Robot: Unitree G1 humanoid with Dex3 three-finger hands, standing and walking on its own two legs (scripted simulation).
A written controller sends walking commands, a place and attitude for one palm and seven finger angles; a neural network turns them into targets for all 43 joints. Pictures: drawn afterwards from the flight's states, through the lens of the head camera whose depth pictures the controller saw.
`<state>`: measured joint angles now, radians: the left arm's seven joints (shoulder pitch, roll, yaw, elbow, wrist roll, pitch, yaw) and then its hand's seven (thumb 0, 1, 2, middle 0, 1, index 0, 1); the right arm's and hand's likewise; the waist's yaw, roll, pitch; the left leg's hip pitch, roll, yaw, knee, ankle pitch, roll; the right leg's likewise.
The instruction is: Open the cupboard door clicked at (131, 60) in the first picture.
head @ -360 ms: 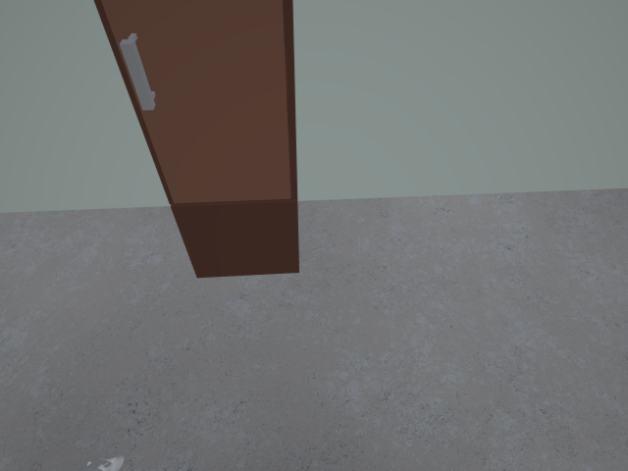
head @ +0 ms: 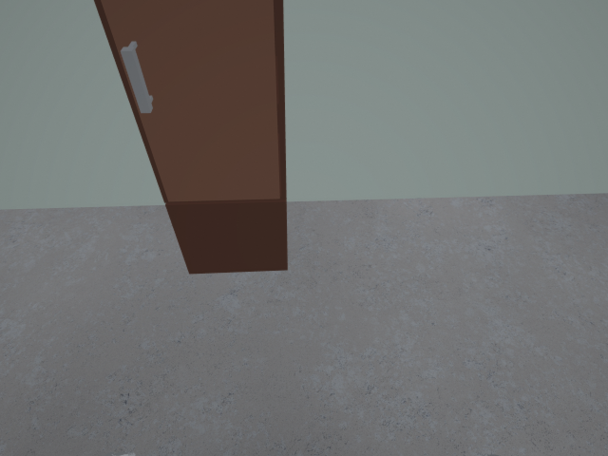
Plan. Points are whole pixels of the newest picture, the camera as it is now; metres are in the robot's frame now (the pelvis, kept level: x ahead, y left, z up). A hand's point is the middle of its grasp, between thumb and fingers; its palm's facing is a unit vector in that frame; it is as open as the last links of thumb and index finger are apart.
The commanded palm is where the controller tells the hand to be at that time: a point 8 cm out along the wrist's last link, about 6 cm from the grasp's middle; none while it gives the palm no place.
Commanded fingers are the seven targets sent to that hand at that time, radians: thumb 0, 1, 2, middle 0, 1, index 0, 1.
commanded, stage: stand and wait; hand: left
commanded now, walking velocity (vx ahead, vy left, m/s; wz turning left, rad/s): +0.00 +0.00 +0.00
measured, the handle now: (140, 77) +0.87 +0.45 +0.08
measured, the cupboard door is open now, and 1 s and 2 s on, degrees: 0 0 0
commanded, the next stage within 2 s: look at it before walking up in 0.62 s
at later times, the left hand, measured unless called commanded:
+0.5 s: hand out of the picture +0.05 +0.24 -0.15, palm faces -0.03 -0.94 -0.34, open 7.4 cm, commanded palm none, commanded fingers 0.00 0.90 0.90 -0.20 -0.30 -0.20 -0.30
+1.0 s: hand out of the picture +0.06 +0.24 -0.15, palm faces -0.04 -0.94 -0.33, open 7.4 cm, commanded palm none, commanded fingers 0.00 0.90 0.90 -0.20 -0.30 -0.20 -0.30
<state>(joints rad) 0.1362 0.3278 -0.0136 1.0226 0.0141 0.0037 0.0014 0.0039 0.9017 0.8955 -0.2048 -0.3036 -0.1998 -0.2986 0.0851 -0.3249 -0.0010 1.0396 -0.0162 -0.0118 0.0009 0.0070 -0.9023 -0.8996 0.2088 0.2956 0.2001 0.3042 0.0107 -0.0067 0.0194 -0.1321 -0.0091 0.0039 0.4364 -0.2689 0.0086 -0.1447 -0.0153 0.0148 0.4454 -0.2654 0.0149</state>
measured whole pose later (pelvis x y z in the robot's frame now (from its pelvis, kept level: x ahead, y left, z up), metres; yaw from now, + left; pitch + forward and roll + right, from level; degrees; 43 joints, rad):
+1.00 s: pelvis -0.01 -0.01 +0.00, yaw +0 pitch -2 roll +0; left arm 0.14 0.34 -0.01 1.08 0.01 0.00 0.00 0.00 0.90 0.90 -0.20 -0.30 -0.20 -0.30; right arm 0.11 -0.34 0.00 1.11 -0.01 -0.01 0.00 0.01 -0.90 -0.90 0.21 0.30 0.20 0.30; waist 0.00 0.00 0.04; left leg -0.13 0.01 0.00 0.37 -0.22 -0.01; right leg -0.14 0.00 0.01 0.38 -0.21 0.00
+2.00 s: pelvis +0.04 +0.09 -0.01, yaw +8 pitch -1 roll -1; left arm 0.37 0.24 0.05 1.10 0.03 0.04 0.00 0.01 0.91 0.90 -0.20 -0.30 -0.20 -0.30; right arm 0.32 -0.19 -0.03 1.03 -0.02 -0.03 0.01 0.00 -0.91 -0.90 0.20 0.29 0.20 0.30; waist 0.01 -0.04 0.02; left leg -0.26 0.02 0.13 0.60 -0.33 0.06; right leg -0.37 -0.11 -0.06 1.05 -0.48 0.01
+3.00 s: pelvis +0.33 +0.18 -0.01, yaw +6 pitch -1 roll -1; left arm 0.26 0.19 0.06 1.02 0.02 0.05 0.03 0.00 0.91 0.90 -0.20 -0.30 -0.19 -0.30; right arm 0.10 -0.13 -0.03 0.98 -0.02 0.01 -0.03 0.00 -0.92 -0.90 0.20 0.29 0.20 0.30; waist 0.04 -0.03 0.11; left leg -0.36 0.07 0.08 0.56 -0.18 0.01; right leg -0.39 0.01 -0.02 1.07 -0.53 0.02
